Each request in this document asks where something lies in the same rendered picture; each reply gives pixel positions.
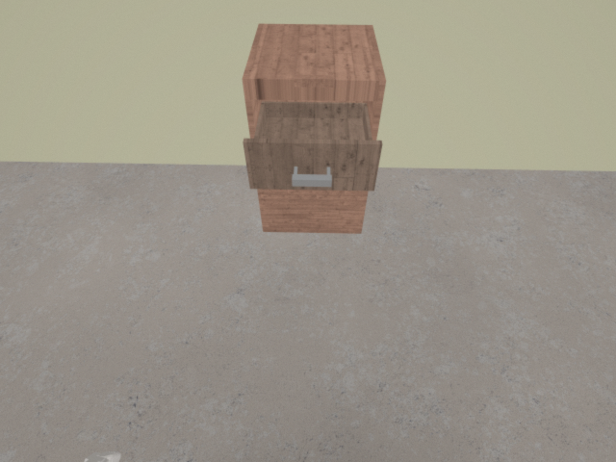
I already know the cabinet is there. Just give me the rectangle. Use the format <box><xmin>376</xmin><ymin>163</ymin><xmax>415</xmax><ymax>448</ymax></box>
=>
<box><xmin>243</xmin><ymin>24</ymin><xmax>386</xmax><ymax>234</ymax></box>

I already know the handle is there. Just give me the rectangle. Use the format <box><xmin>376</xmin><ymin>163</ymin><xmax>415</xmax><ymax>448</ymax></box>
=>
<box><xmin>294</xmin><ymin>75</ymin><xmax>334</xmax><ymax>88</ymax></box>
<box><xmin>292</xmin><ymin>167</ymin><xmax>332</xmax><ymax>187</ymax></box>

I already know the drawer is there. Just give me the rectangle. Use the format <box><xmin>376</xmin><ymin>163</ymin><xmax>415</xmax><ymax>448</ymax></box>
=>
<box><xmin>243</xmin><ymin>101</ymin><xmax>382</xmax><ymax>191</ymax></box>

